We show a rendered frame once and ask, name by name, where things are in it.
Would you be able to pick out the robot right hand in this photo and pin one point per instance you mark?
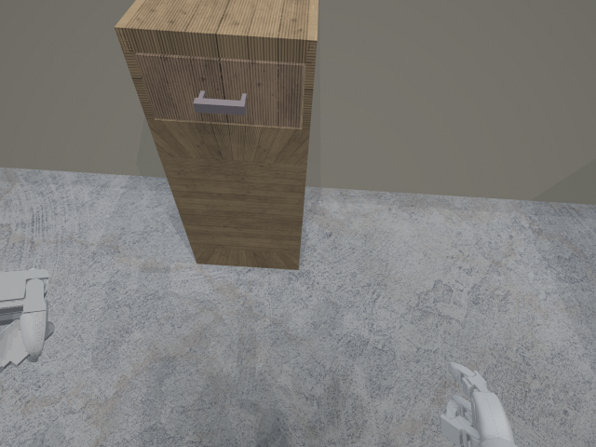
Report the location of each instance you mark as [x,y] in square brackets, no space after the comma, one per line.
[482,419]

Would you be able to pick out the drawer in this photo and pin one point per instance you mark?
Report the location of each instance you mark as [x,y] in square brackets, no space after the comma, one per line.
[274,88]

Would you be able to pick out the handle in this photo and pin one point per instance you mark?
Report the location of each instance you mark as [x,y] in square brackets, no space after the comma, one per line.
[216,106]

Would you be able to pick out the robot left hand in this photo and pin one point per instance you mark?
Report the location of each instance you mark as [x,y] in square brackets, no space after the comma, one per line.
[23,306]

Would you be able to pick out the cabinet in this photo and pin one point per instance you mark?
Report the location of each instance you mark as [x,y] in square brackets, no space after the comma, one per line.
[239,188]

